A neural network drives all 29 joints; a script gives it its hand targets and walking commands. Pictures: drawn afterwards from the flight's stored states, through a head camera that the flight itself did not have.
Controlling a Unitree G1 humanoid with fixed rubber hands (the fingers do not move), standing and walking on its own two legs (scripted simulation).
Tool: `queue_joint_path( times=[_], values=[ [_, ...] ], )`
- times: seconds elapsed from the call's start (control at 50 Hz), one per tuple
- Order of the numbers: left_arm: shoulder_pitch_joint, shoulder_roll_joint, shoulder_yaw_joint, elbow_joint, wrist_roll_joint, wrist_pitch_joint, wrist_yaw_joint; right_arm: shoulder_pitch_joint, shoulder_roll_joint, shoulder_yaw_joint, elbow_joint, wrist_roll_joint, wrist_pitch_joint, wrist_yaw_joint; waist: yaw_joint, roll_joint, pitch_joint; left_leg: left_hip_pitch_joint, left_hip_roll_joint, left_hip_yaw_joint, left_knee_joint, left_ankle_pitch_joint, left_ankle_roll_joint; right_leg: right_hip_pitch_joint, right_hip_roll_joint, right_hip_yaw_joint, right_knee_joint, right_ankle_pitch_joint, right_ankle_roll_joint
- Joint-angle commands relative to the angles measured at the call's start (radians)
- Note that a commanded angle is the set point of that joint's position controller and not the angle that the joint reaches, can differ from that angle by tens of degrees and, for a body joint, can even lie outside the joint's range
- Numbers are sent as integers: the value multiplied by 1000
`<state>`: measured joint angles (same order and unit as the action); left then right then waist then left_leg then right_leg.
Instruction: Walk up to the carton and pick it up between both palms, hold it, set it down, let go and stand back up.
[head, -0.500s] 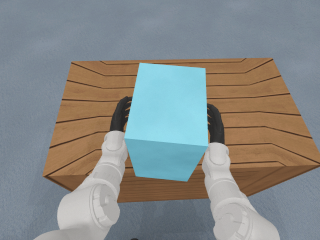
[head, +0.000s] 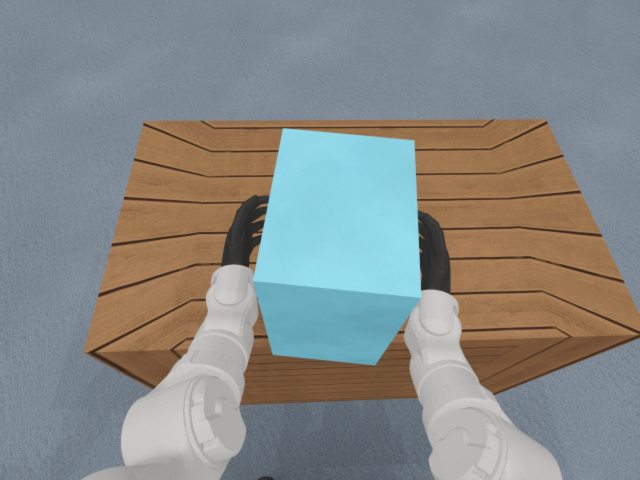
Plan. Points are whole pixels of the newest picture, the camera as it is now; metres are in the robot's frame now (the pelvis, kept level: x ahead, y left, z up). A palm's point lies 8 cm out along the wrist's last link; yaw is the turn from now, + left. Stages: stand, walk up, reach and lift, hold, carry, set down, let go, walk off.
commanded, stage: reach and lift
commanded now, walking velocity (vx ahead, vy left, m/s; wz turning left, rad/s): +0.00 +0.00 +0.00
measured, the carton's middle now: (334, 261) +0.41 -0.01 -0.03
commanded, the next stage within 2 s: none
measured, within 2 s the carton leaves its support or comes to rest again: leaves its support in 1.54 s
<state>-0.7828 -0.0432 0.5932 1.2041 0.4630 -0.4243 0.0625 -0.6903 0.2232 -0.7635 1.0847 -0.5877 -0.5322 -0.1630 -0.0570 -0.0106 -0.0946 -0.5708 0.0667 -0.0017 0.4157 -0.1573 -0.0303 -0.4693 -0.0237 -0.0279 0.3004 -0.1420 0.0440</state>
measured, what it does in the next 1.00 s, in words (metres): stands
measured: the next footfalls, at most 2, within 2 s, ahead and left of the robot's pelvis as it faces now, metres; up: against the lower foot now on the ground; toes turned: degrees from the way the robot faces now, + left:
none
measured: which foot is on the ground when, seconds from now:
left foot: down 0.00-1.00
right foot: down 0.00-1.00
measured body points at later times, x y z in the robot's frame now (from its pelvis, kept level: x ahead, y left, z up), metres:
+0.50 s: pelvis +0.00 +0.00 +0.00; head +0.11 +0.02 +0.43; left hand +0.42 +0.12 -0.01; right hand +0.39 -0.14 +0.00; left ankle +0.01 +0.13 -0.74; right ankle -0.02 -0.15 -0.74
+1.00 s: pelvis -0.01 +0.00 -0.01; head +0.10 +0.03 +0.43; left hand +0.42 +0.12 -0.01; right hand +0.39 -0.14 +0.00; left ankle +0.01 +0.13 -0.74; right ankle -0.02 -0.15 -0.74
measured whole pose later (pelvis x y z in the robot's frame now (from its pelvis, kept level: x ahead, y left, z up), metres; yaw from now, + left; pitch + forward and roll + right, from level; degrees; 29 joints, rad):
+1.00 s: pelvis -0.01 +0.00 -0.01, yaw -1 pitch +23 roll -3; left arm -0.84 0.01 0.43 1.32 0.31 -0.44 0.14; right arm -0.74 0.14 -0.63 1.21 -0.45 -0.55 -0.20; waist -0.06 -0.01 -0.18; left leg -0.71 0.09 0.00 0.48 -0.16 -0.03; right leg -0.60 -0.01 -0.04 0.34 -0.13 0.04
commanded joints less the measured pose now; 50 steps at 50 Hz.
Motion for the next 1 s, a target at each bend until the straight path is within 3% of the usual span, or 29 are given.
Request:
queue_joint_path(
  times=[0.0,0.02,0.04,0.12,0.14,0.16,0.18,0.22,0.26,0.34,0.36,0.4,0.42,0.44,0.46,0.5,0.52,0.54,0.58,0.64,0.66,0.7,0.72,0.74,0.82,0.84,0.86,0.9,0.98],
  values=[
    [-483,-511,-235,28,63,-16,-96,-483,483,294,119,-124,-29,146,-15,75,-571,372,-49,115,24,390,-37,233,69,-108,38,355,-31],
    [-476,-489,-219,52,77,-16,-102,-489,481,295,101,-123,-28,144,-6,83,-559,351,-53,122,18,360,-28,250,62,-104,41,351,-30],
    [-480,-500,-234,47,71,-17,-102,-481,467,276,126,-140,-31,141,-27,89,-569,351,-54,124,17,360,-30,222,64,-103,37,349,-30],
    [-491,-504,-233,27,80,-14,-91,-497,468,280,123,-125,-32,149,10,116,-583,366,-53,122,23,368,-36,201,67,-102,28,317,-45],
    [-492,-512,-233,31,71,-18,-91,-489,460,282,139,-126,-31,144,-13,104,-587,355,-51,120,25,367,-33,197,70,-102,31,330,-41],
    [-490,-499,-227,40,81,-14,-94,-509,466,283,113,-126,-34,145,3,107,-577,355,-54,120,32,363,-30,202,69,-98,35,327,-39],
    [-483,-506,-229,47,76,-12,-94,-498,465,279,138,-118,-31,142,-15,110,-569,357,-51,121,25,370,-33,205,70,-100,30,334,-41],
    [-494,-511,-224,52,76,-16,-91,-521,460,290,135,-116,-37,143,12,108,-593,340,-55,124,26,372,-33,206,69,-99,33,341,-40],
    [-509,-491,-227,52,70,-12,-97,-508,467,291,117,-121,-29,141,-4,86,-568,315,-59,126,16,303,-19,220,59,-96,40,320,-32],
    [-493,-503,-224,65,74,-17,-96,-506,471,293,156,-121,-30,134,-13,69,-580,300,-62,125,21,320,-21,224,64,-88,42,355,-33],
    [-501,-486,-208,74,86,-15,-97,-517,469,287,146,-125,-27,135,2,82,-590,289,-62,123,17,299,-18,229,59,-91,39,347,-32],
    [-502,-482,-216,69,65,-17,-95,-515,461,287,164,-119,-26,133,-17,58,-580,288,-59,123,10,302,-15,227,62,-92,43,361,-31],
    [-512,-485,-219,68,79,-20,-95,-515,474,302,168,-113,-29,134,7,88,-602,293,-64,124,18,322,-17,223,55,-83,50,366,-30],
    [-500,-491,-229,87,69,-12,-95,-527,456,299,165,-101,-34,133,-7,77,-587,297,-65,130,22,321,-17,209,65,-90,39,363,-32],
    [-499,-491,-221,80,66,-14,-97,-527,453,309,166,-107,-31,132,6,72,-585,281,-61,123,17,297,-18,219,61,-88,40,340,-37],
    [-532,-489,-251,56,51,-24,-90,-520,475,308,161,-100,-31,132,-10,72,-626,304,-63,125,25,311,-15,197,68,-90,41,340,-35],
    [-517,-497,-245,70,54,-21,-89,-529,453,314,183,-94,-33,129,6,84,-615,295,-66,128,25,311,-26,206,63,-88,38,346,-41],
    [-528,-496,-248,79,47,-21,-89,-523,443,303,189,-94,-29,128,-18,82,-614,288,-65,123,30,330,-25,204,58,-90,42,364,-37],
    [-534,-497,-256,73,50,-22,-85,-549,458,315,170,-91,-30,131,-5,99,-616,303,-61,121,31,318,-23,178,70,-94,43,335,-42],
    [-555,-484,-275,81,31,-28,-80,-567,447,329,172,-81,-27,129,5,78,-647,282,-61,124,39,310,-20,168,74,-87,45,340,-45],
    [-542,-499,-296,66,39,-29,-80,-530,468,353,166,-63,-32,133,8,104,-654,326,-58,115,41,345,-27,175,74,-93,45,354,-45],
    [-567,-516,-307,86,20,-35,-74,-567,464,364,177,-55,-33,134,3,108,-667,305,-58,117,57,344,-32,163,77,-89,58,350,-48],
    [-573,-527,-321,78,7,-40,-73,-580,464,374,164,-49,-42,131,5,82,-678,299,-60,113,65,362,-30,178,77,-90,64,371,-45],
    [-591,-528,-340,55,-2,-50,-72,-570,455,363,190,-49,-40,128,-14,116,-709,313,-56,107,67,367,-38,154,82,-87,63,385,-51],
    [-603,-555,-367,69,-18,-56,-72,-594,487,419,165,-30,-48,133,15,120,-725,319,-55,102,73,362,-39,157,84,-95,78,380,-52],
    [-611,-564,-381,74,-31,-55,-71,-600,471,407,176,-31,-51,132,-9,121,-726,333,-52,102,77,379,-44,153,90,-103,72,393,-53],
    [-621,-545,-385,79,-35,-60,-71,-596,494,413,184,-26,-44,133,9,129,-759,318,-55,110,90,377,-39,150,84,-93,80,407,-55],
    [-626,-556,-399,91,-56,-75,-72,-587,490,428,200,-15,-51,132,-7,118,-760,310,-56,96,93,398,-39,164,82,-90,87,443,-51],
    [-600,-568,-413,128,-59,-77,-73,-604,500,467,175,1,-54,129,6,128,-775,302,-62,98,104,378,-37,161,92,-95,92,444,-50]
  ],
)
